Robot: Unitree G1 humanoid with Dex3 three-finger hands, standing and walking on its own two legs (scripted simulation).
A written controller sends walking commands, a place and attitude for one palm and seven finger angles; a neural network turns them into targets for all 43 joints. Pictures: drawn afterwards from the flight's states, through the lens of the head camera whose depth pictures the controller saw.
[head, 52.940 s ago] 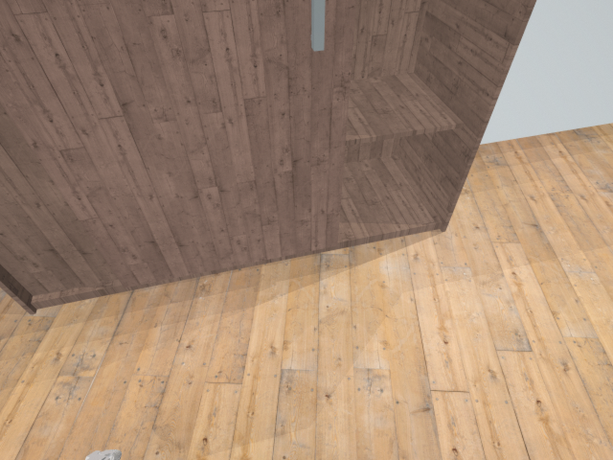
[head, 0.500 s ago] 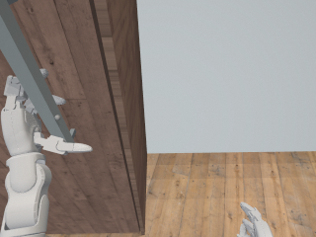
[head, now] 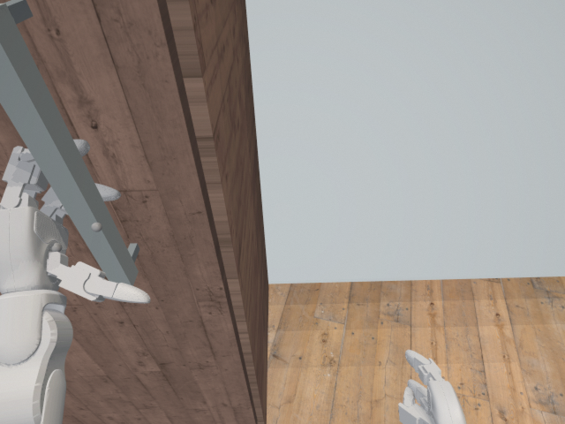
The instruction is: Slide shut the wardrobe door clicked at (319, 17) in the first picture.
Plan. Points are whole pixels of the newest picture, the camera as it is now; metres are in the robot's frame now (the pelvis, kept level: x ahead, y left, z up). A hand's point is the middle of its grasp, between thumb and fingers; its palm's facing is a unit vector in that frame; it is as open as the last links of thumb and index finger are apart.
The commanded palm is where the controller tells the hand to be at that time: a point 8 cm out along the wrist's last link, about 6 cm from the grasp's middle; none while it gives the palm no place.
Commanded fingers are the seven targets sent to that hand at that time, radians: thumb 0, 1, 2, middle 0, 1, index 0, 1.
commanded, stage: slip the hand off the handle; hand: left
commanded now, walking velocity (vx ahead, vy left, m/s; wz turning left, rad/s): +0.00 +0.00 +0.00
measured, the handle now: (83, 173) +0.27 +0.24 +0.27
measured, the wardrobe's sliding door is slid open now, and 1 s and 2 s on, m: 0.00 0.00 0.00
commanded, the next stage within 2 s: draw the hand back to the body in 0.94 s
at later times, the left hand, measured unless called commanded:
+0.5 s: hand (19, 248) +0.20 +0.28 +0.23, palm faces +0.41 -0.91 -0.08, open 14.7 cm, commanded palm +0.14 +0.32 +0.23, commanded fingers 0.00 -0.55 0.20 -0.25 -1.15 -0.25 -1.15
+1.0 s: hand out of the picture +0.13 +0.27 +0.23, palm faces +0.39 -0.91 -0.14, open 14.7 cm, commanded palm +0.07 +0.31 +0.23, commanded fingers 0.00 -0.55 0.20 -0.25 -1.15 -0.25 -1.15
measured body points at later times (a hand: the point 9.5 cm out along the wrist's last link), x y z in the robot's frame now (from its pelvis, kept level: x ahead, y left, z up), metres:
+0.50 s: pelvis -0.02 +0.01 +0.00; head -0.05 +0.00 +0.45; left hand +0.18 +0.33 +0.24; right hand +0.17 -0.22 -0.07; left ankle +0.00 +0.11 -0.73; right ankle -0.01 -0.08 -0.73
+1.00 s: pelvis -0.02 +0.03 +0.00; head -0.06 +0.03 +0.44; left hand +0.10 +0.32 +0.24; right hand +0.21 -0.14 -0.05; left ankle +0.00 +0.11 -0.73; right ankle -0.01 -0.08 -0.73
